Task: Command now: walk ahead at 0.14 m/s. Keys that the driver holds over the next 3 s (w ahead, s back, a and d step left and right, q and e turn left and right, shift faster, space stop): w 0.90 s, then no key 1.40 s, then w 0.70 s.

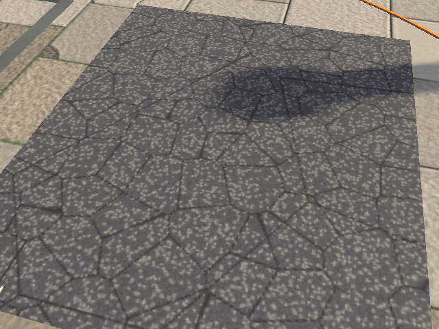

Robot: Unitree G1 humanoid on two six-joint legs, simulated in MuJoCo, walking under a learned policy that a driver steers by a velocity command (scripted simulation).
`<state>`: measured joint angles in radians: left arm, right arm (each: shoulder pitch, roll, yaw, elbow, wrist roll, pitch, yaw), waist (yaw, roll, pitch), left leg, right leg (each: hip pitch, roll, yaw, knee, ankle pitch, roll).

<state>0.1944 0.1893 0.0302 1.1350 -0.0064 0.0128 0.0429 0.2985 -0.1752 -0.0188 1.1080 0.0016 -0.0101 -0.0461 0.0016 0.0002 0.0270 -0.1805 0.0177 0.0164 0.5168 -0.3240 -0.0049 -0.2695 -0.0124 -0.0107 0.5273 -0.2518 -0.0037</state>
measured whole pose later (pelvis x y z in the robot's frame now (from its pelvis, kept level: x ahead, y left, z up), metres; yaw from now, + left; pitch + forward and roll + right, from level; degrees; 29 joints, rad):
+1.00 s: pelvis +0.44 +0.04 +0.01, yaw +1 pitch +1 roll +1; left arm 0.10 0.26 0.07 0.91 0.00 -0.08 0.02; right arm 0.35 -0.22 -0.04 1.02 -0.01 -0.10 0.01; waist -0.05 -0.03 0.00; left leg -0.09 -0.08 0.07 0.24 -0.17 0.08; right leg -0.70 -0.14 0.04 0.83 -0.02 -0.02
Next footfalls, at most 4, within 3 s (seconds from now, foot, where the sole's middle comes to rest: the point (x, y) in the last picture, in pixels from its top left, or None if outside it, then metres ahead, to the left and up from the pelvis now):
0.66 left None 0.45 0.12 -0.77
1.16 right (257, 268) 0.72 -0.09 -0.77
1.48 left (182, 289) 0.64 0.15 -0.77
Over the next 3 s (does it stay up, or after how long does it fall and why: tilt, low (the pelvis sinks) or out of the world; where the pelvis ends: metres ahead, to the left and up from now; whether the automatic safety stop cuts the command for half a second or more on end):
stays up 0.88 0.02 -0.01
